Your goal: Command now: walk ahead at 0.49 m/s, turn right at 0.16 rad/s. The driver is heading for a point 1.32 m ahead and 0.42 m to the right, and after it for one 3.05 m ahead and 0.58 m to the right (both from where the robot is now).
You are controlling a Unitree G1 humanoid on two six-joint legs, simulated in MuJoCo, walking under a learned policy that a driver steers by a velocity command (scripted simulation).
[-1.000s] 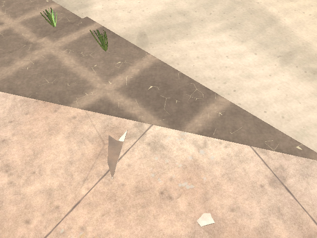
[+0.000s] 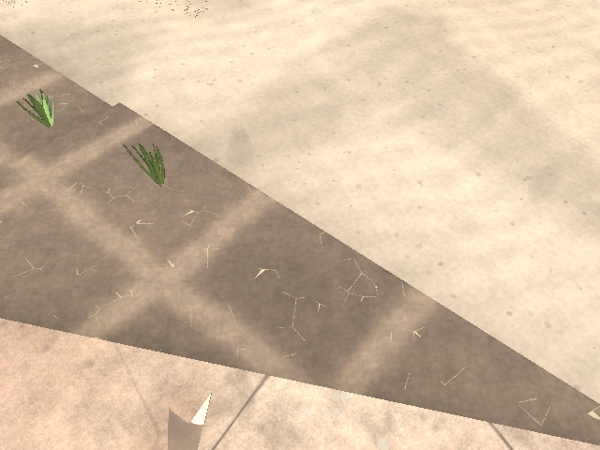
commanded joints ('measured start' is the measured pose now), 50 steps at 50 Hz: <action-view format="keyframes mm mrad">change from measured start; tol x32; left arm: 1 61 45 15 -30 7 10 6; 50 32 -6 15 -39 136 -38 -43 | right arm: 1 -46 -131 -22 -50 -5 -22 -20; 18 123 -27 22 -113 -22 10 -37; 39 -415 -85 60 -282 -55 20 -18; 45 200 -135 19 -105 -48 15 -33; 50 16 40 69 -105 -57 -20 -56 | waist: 1 49 82 50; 13 -41 86 92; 19 144 -168 -398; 50 -13 62 -10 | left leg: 1 -91 291 -177 -208 79 162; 12 278 375 -26 -102 182 80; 16 211 316 91 340 746 5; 19 -610 57 -169 1141 -407 -76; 40 -532 174 -136 164 230 -58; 45 637 367 -565 29 -177 196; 50 173 351 -417 -147 4 169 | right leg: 1 -37 -46 14 -101 157 22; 12 -124 28 -57 -516 162 -31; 16 339 175 -182 -585 75 -111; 19 1093 -223 764 -846 -76 -369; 33 284 46 188 -898 296 -241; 39 792 -62 351 -745 255 -204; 43 471 113 205 -489 480 -81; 45 -28 330 93 -25 -261 -16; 50 31 52 102 -37 -91 -91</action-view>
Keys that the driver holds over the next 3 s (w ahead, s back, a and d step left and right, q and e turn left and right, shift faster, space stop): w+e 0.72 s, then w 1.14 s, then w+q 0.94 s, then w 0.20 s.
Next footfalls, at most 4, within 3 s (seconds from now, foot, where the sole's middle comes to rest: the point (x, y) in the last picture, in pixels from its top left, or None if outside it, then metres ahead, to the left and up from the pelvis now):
0.34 right None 0.35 -0.19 -0.78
0.84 left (340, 375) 0.71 -0.09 -0.80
1.34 right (452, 326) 0.86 -0.40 -0.83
1.82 left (383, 245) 1.25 -0.28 -0.96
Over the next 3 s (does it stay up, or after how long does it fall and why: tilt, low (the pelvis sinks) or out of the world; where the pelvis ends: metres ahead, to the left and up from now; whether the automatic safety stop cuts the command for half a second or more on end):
stays up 1.67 -0.41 -0.18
